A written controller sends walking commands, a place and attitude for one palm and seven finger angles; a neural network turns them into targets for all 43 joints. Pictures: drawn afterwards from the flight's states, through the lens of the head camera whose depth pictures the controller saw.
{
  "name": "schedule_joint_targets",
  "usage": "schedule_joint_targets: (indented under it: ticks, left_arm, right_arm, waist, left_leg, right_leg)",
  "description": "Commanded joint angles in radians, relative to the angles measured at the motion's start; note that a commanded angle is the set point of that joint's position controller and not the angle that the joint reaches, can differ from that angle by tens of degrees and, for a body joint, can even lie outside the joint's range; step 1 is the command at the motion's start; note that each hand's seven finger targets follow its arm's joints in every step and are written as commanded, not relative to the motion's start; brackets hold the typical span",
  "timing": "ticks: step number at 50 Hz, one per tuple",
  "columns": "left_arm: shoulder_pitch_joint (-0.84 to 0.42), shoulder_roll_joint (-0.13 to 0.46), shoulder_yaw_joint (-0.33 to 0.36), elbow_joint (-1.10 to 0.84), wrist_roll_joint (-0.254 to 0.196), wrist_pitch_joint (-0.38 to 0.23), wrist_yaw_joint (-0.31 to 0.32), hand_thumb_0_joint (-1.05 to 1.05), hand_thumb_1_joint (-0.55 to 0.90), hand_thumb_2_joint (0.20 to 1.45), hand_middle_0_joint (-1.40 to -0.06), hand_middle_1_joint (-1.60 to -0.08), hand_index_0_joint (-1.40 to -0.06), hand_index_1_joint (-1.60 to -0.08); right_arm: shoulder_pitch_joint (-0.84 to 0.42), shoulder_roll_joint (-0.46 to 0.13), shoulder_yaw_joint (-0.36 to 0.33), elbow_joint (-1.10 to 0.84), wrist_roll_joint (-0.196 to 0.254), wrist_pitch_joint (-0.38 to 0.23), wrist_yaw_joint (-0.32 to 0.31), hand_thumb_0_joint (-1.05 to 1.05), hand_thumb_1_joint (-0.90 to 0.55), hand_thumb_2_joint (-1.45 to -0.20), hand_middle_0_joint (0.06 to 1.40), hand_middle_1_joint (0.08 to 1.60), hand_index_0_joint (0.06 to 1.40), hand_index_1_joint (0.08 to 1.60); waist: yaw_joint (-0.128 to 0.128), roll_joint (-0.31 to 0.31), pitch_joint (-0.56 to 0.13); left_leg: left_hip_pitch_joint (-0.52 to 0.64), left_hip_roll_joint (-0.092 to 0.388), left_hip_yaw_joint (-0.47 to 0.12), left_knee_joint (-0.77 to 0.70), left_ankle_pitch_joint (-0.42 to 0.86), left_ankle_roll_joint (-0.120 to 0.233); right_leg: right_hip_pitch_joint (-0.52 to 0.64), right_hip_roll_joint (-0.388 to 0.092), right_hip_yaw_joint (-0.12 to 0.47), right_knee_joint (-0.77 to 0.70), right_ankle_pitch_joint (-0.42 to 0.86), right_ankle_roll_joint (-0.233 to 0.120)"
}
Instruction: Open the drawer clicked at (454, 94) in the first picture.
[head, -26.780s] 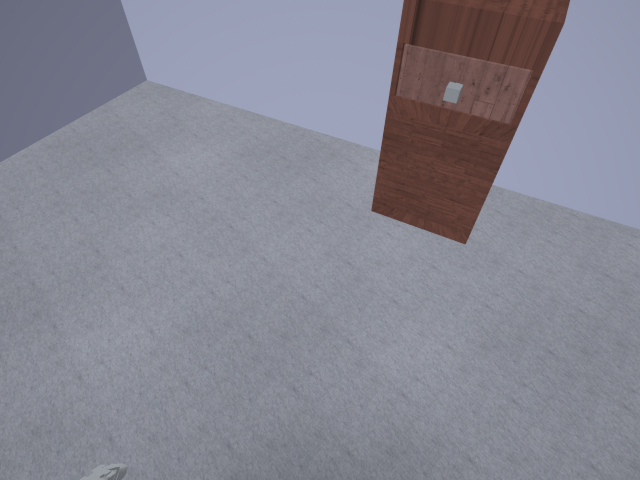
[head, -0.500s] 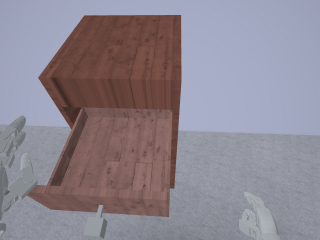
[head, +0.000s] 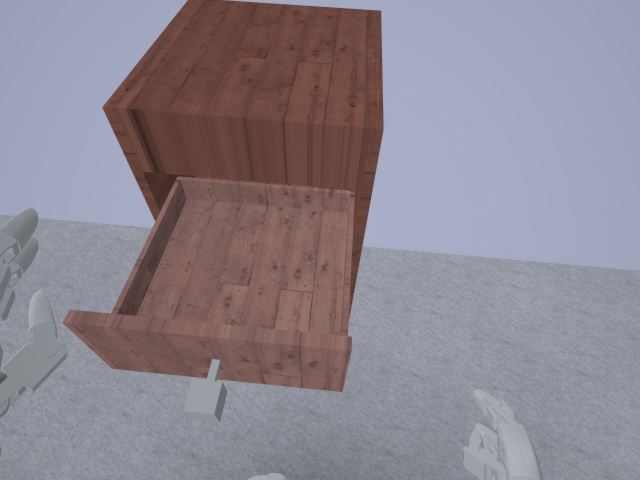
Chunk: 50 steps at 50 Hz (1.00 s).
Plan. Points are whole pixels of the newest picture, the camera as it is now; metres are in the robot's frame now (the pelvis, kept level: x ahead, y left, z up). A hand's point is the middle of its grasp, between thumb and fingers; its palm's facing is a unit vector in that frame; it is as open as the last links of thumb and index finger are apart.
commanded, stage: step back with the hand held close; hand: left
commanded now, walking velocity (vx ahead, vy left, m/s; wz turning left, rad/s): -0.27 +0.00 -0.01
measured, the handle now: (210, 386) +0.25 +0.18 -0.10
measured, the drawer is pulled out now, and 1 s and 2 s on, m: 0.30 0.30 0.30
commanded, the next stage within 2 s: stop stepping back and stand still in 0.46 s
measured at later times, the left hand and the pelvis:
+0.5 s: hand (77, 458) +0.12 +0.18 +0.18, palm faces +0.14 -0.84 -0.53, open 7.5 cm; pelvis -0.11 -0.02 +0.00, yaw -4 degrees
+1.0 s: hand out of the picture -0.02 +0.20 +0.19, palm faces +0.35 -0.80 -0.49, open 7.5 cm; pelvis -0.20 -0.03 +0.01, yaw +1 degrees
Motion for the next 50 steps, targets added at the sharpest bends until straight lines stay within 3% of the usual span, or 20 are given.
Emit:
schedule_joint_targets:
  ticks: [1,5,7,9,11,21,23,24,26,27,28,30,35,38,41,42,43,46,48,50]
  left_arm:
    - [-0.018,0.193,0.151,-0.224,-0.003,-0.074,0.037,0.0,0.9,0.9,-0.2,-0.3,-0.2,-0.3]
    - [0.015,0.206,0.187,-0.258,0.009,-0.098,0.028,0.0,0.9,0.9,-0.2,-0.3,-0.2,-0.3]
    - [-0.009,0.191,0.178,-0.278,0.007,-0.098,0.029,0.0,0.9,0.9,-0.2,-0.3,-0.2,-0.3]
    - [0.024,0.153,0.142,-0.262,-0.002,-0.097,0.021,0.0,0.9,0.9,-0.2,-0.3,-0.2,-0.3]
    - [0.043,0.136,0.125,-0.247,-0.006,-0.087,0.014,0.0,0.9,0.9,-0.2,-0.3,-0.2,-0.3]
    - [0.093,0.228,0.22,-0.297,-0.046,-0.096,-0.03,0.0,0.9,0.9,-0.2,-0.3,-0.2,-0.3]
    - [0.101,0.241,0.237,-0.306,-0.063,-0.112,-0.045,0.0,0.9,0.9,-0.2,-0.3,-0.2,-0.3]
    - [0.113,0.224,0.221,-0.275,-0.063,-0.112,-0.055,0.0,0.9,0.9,-0.2,-0.3,-0.2,-0.3]
    - [0.129,0.24,0.224,-0.231,-0.068,-0.103,-0.044,0.0,0.9,0.9,-0.2,-0.3,-0.2,-0.3]
    - [0.1,0.225,0.217,-0.172,-0.046,-0.085,-0.025,0.0,0.9,0.9,-0.2,-0.3,-0.2,-0.3]
    - [0.091,0.195,0.196,-0.132,-0.033,-0.072,-0.013,0.0,0.9,0.9,-0.2,-0.3,-0.2,-0.3]
    - [0.089,0.165,0.169,-0.056,-0.002,-0.047,0.018,0.0,0.9,0.9,-0.2,-0.3,-0.2,-0.3]
    - [-0.038,0.158,0.116,-0.143,0.02,-0.053,0.048,0.0,0.9,0.9,-0.2,-0.3,-0.2,-0.3]
    - [-0.008,0.169,0.124,-0.227,0.01,-0.06,0.058,0.0,0.9,0.9,-0.2,-0.3,-0.2,-0.3]
    - [0.042,0.186,0.162,-0.229,0.006,-0.072,0.045,0.0,0.9,0.9,-0.2,-0.3,-0.2,-0.3]
    - [0.037,0.179,0.154,-0.251,0.007,-0.075,0.041,0.0,0.9,0.9,-0.2,-0.3,-0.2,-0.3]
    - [0.032,0.176,0.157,-0.239,0.011,-0.073,0.034,0.0,0.9,0.9,-0.2,-0.3,-0.2,-0.3]
    - [0.037,0.162,0.157,-0.182,0.004,-0.075,0.03,0.0,0.9,0.9,-0.2,-0.3,-0.2,-0.3]
    - [0.037,0.141,0.135,-0.12,0.0,-0.069,0.028,0.0,0.9,0.9,-0.2,-0.3,-0.2,-0.3]
    - [0.001,0.135,0.112,-0.094,0.009,-0.057,0.028,0.0,0.9,0.9,-0.2,-0.3,-0.2,-0.3]
  right_arm:
    - [-0.075,-0.132,-0.061,-0.135,-0.006,-0.058,-0.013,0.0,-0.9,-0.9,0.2,0.3,0.2,0.3]
    - [-0.115,-0.129,-0.051,-0.169,-0.004,-0.079,-0.019,0.0,-0.9,-0.9,0.2,0.3,0.2,0.3]
    - [-0.082,-0.109,-0.055,-0.148,-0.031,-0.097,-0.02,0.0,-0.9,-0.9,0.2,0.3,0.2,0.3]
    - [-0.048,-0.115,-0.069,-0.112,-0.034,-0.111,-0.007,0.0,-0.9,-0.9,0.2,0.3,0.2,0.3]
    - [-0.048,-0.124,-0.074,-0.098,-0.031,-0.118,0.001,0.0,-0.9,-0.9,0.2,0.3,0.2,0.3]
    - [-0.124,-0.141,-0.048,-0.108,-0.028,-0.114,0.021,0.0,-0.9,-0.9,0.2,0.3,0.2,0.3]
    - [-0.138,-0.14,-0.042,-0.13,-0.017,-0.105,0.023,0.0,-0.9,-0.9,0.2,0.3,0.2,0.3]
    - [-0.121,-0.132,-0.052,-0.137,-0.001,-0.099,0.026,0.0,-0.9,-0.9,0.2,0.3,0.2,0.3]
    - [-0.106,-0.127,-0.077,-0.14,0.028,-0.081,0.018,0.0,-0.9,-0.9,0.2,0.3,0.2,0.3]
    - [-0.147,-0.106,-0.076,-0.123,0.022,-0.066,0.008,0.0,-0.9,-0.9,0.2,0.3,0.2,0.3]
    - [-0.159,-0.076,-0.062,-0.111,0.015,-0.058,0.0,0.0,-0.9,-0.9,0.2,0.3,0.2,0.3]
    - [-0.145,-0.057,-0.03,-0.121,0.008,-0.036,-0.02,0.0,-0.9,-0.9,0.2,0.3,0.2,0.3]
    - [-0.107,-0.104,-0.041,-0.138,0.001,-0.071,-0.038,0.0,-0.9,-0.9,0.2,0.3,0.2,0.3]
    - [-0.079,-0.11,-0.048,-0.135,-0.001,-0.085,-0.033,0.0,-0.9,-0.9,0.2,0.3,0.2,0.3]
    - [-0.064,-0.13,-0.076,-0.139,0.004,-0.102,-0.011,0.0,-0.9,-0.9,0.2,0.3,0.2,0.3]
    - [-0.066,-0.101,-0.052,-0.135,-0.004,-0.092,-0.003,0.0,-0.9,-0.9,0.2,0.3,0.2,0.3]
    - [-0.082,-0.1,-0.045,-0.132,-0.004,-0.092,0.003,0.0,-0.9,-0.9,0.2,0.3,0.2,0.3]
    - [-0.065,-0.128,-0.055,-0.123,0.014,-0.095,0.009,0.0,-0.9,-0.9,0.2,0.3,0.2,0.3]
    - [-0.049,-0.129,-0.057,-0.122,0.013,-0.088,0.004,0.0,-0.9,-0.9,0.2,0.3,0.2,0.3]
    - [-0.04,-0.121,-0.053,-0.117,0.006,-0.08,-0.002,0.0,-0.9,-0.9,0.2,0.3,0.2,0.3]
  waist:
    - [-0.024,-0.071,-0.108]
    - [-0.002,0.218,-0.129]
    - [-0.005,0.223,-0.134]
    - [0.002,0.116,-0.174]
    - [0.005,0.135,-0.206]
    - [0.022,0.214,-0.255]
    - [0.025,0.189,-0.255]
    - [0.017,0.08,-0.254]
    - [-0.001,-0.235,-0.208]
    - [-0.003,-0.244,-0.139]
    - [-0.018,-0.202,-0.114]
    - [-0.036,-0.114,-0.1]
    - [-0.018,-0.189,-0.087]
    - [-0.025,-0.102,-0.126]
    - [-0.012,0.1,-0.169]
    - [-0.024,0.205,-0.14]
    - [-0.015,0.223,-0.081]
    - [-0.013,0.041,-0.04]
    - [-0.024,-0.068,-0.02]
    - [-0.034,-0.148,0.024]
  left_leg:
    - [0.155,0.075,-0.073,-0.021,0.019,-0.004]
    - [-0.074,0.304,-0.275,-0.389,0.059,0.076]
    - [-0.033,0.357,-0.304,-0.404,0.226,0.113]
    - [0.159,0.345,-0.235,-0.304,0.524,0.114]
    - [0.279,0.332,-0.176,-0.268,0.681,0.106]
    - [0.213,0.264,-0.133,-0.3,0.364,0.061]
    - [0.142,0.23,-0.093,-0.278,0.197,0.03]
    - [0.143,0.166,-0.032,-0.209,0.061,-0.006]
    - [0.219,0.011,0.05,0.252,-0.047,-0.071]
    - [0.066,0.006,0.011,0.414,-0.132,-0.062]
    - [-0.037,0.019,-0.03,0.49,-0.176,-0.065]
    - [-0.082,0.046,-0.007,0.417,-0.155,-0.061]
    - [0.019,0.048,0.055,0.018,-0.12,-0.018]
    - [0.204,0.064,0.084,-0.324,0.178,0.004]
    - [0.41,0.225,-0.013,-0.251,0.641,0.039]
    - [0.357,0.233,-0.076,-0.261,0.634,0.051]
    - [0.248,0.249,-0.078,-0.308,0.479,0.054]
    - [0.052,0.186,-0.027,-0.281,0.072,0.041]
    - [0.018,0.103,0.012,-0.206,-0.191,0.026]
    - [0.046,0.041,0.059,-0.038,-0.2,0.014]
  right_leg:
    - [-0.055,-0.271,0.256,-0.218,0.015,-0.088]
    - [0.169,-0.045,0.046,0.14,-0.085,0.032]
    - [0.1,-0.037,0.067,0.328,-0.235,0.032]
    - [0.001,-0.043,0.059,0.309,-0.258,0.039]
    - [-0.026,-0.042,0.031,0.258,-0.235,0.051]
    - [0.174,-0.011,-0.019,-0.122,-0.084,0.04]
    - [0.253,-0.027,-0.041,-0.205,0.006,0.029]
    - [0.217,-0.059,-0.039,-0.217,0.023,0.012]
    - [-0.109,-0.332,0.2,-0.362,-0.017,-0.087]
    - [-0.099,-0.405,0.262,-0.328,0.172,-0.127]
    - [-0.028,-0.411,0.225,-0.266,0.352,-0.152]
    - [0.113,-0.337,0.137,-0.185,0.534,-0.113]
    - [0.287,-0.348,0.175,-0.137,0.645,-0.084]
    - [0.323,-0.275,0.113,-0.037,0.587,-0.013]
    - [0.159,-0.123,0.012,0.044,0.237,0.049]
    - [0.13,-0.108,-0.027,0.019,0.047,0.049]
    - [0.157,-0.095,-0.04,0.003,-0.106,0.047]
    - [0.302,-0.093,-0.01,-0.132,0.002,0.035]
    - [0.221,-0.141,0.119,-0.238,-0.239,0.009]
    - [0.065,-0.23,0.266,-0.358,-0.456,-0.043]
